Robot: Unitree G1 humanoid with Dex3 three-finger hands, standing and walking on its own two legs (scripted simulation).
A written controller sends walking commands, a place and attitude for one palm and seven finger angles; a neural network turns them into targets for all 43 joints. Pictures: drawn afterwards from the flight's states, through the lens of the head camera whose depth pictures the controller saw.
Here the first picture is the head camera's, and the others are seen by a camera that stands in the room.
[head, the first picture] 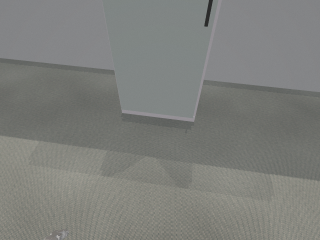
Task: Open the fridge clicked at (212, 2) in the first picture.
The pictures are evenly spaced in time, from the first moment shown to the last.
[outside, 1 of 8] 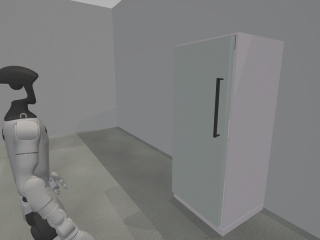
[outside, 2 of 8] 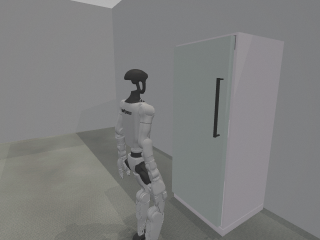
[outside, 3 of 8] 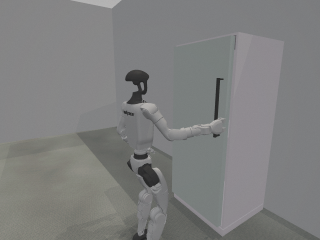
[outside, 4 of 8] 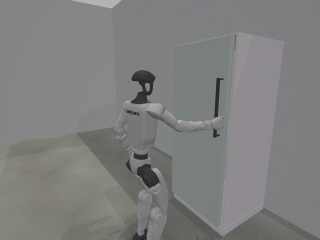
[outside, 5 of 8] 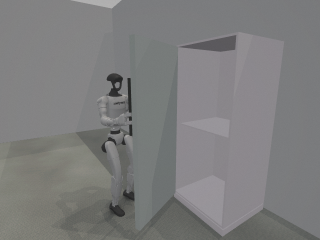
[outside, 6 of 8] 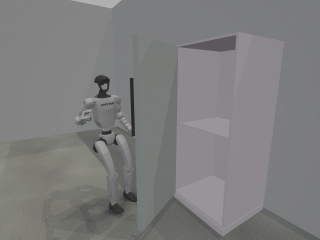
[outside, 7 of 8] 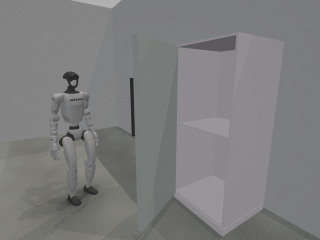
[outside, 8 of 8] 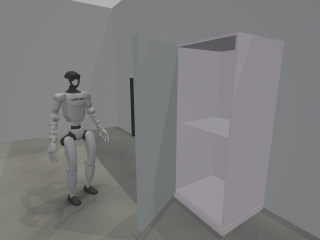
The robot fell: no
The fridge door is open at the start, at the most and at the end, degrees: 0 69 63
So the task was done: yes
